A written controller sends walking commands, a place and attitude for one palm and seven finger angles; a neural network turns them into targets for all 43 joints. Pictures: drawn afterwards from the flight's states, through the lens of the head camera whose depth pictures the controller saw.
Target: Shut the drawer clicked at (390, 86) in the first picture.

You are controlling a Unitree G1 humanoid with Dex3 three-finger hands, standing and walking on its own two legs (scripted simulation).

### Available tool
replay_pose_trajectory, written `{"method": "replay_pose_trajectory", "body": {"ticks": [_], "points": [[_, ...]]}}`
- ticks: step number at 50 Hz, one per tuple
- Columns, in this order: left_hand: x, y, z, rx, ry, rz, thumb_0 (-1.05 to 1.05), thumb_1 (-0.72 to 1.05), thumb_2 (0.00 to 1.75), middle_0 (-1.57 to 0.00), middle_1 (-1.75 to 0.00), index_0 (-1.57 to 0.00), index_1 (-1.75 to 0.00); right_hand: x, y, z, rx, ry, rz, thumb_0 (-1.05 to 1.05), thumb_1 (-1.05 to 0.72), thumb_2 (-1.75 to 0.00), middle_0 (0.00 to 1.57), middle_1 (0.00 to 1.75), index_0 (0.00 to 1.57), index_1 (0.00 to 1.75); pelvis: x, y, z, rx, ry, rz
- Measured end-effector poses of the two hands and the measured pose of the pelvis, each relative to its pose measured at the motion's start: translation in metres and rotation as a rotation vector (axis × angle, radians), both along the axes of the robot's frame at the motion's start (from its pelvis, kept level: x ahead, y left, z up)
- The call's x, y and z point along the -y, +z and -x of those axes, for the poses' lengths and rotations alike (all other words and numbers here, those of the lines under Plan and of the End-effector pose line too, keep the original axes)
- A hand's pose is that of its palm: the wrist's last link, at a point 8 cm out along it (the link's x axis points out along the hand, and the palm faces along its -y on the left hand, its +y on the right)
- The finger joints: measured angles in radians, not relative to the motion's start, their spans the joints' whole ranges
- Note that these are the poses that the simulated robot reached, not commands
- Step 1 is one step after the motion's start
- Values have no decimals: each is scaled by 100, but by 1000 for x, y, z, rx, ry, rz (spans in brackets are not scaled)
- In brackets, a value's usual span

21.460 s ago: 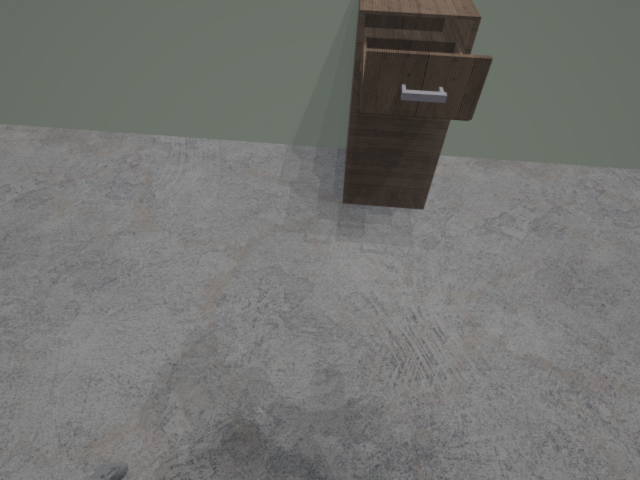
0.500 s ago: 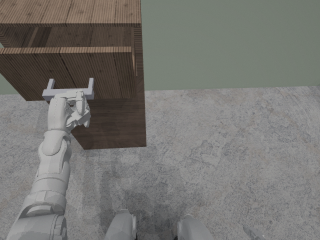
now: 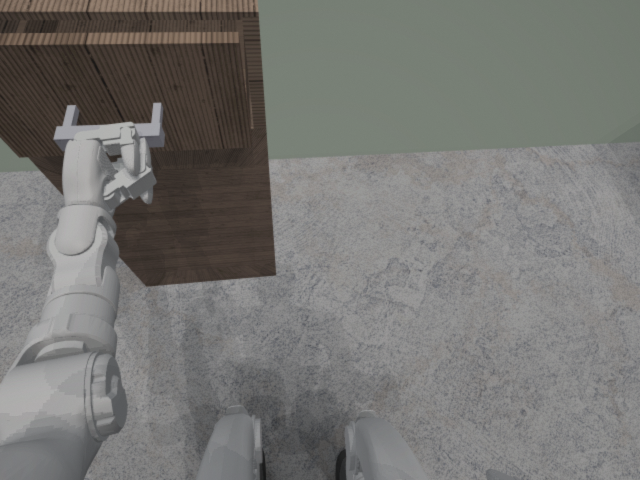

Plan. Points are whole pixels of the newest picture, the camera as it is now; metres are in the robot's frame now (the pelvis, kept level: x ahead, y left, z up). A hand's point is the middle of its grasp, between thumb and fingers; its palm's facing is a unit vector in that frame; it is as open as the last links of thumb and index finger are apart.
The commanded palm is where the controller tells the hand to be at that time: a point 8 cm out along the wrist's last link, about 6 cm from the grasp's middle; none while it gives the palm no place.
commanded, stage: push the drawer shut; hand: left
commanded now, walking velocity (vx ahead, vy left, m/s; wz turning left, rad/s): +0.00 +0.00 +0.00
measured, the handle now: (113, 124) +0.55 +0.24 +0.06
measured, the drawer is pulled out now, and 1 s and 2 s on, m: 0.04 0.00 0.00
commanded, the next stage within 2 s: pull the fist back off the drawer in 0.78 s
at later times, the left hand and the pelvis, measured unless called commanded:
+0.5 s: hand (142, 141) +0.52 +0.21 +0.06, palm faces +0.06 -1.00 -0.03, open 2.9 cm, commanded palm +0.52 +0.24 +0.06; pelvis +0.00 +0.01 -0.01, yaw -1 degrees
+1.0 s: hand (136, 137) +0.53 +0.21 +0.06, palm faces +0.07 -1.00 -0.05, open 3.1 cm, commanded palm +0.55 +0.23 +0.06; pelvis -0.03 +0.01 -0.02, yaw -1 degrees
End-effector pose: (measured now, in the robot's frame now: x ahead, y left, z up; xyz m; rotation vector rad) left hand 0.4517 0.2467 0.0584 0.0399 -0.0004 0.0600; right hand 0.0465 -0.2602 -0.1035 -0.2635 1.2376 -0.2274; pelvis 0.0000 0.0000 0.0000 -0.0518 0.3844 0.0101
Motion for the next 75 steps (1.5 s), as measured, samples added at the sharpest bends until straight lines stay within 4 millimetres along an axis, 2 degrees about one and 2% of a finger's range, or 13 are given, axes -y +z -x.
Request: {"method": "replay_pose_trajectory", "body": {"ticks": [18,34,47,57,66,75], "points": [[-6,1,-45,-5,-3,13,-2,73,85,-140,-160,-140,-160,-11,3,44,-128,-63,15,0,-91,-90,20,30,21,30,-11,-5,-1,-47,-17,18],[-17,0,-50,-5,9,6,-4,59,87,-140,-160,-140,-160,-15,1,62,-174,-37,34,0,-91,-90,20,30,21,30,-13,-13,11,-64,5,38],[-18,3,-51,-13,10,-11,-3,55,90,-140,-160,-140,-160,-10,-2,81,-157,-18,72,0,-91,-90,20,30,21,30,-11,-22,31,-82,14,51],[-19,3,-52,-22,1,-14,-3,54,89,-140,-160,-140,-160,-12,-2,96,-162,-22,71,0,-91,-90,20,30,21,30,-11,-26,36,-85,9,54],[-16,1,-49,-14,-1,-5,-4,60,87,-140,-160,-140,-160,-18,-3,95,-172,-32,42,0,-91,-90,20,30,21,30,-14,-22,32,-82,1,50],[-6,0,-44,-16,7,12,-3,73,87,-140,-160,-140,-160,-23,1,69,-141,-41,1,0,-91,-90,20,30,21,30,-17,-11,16,-64,-13,34]]}}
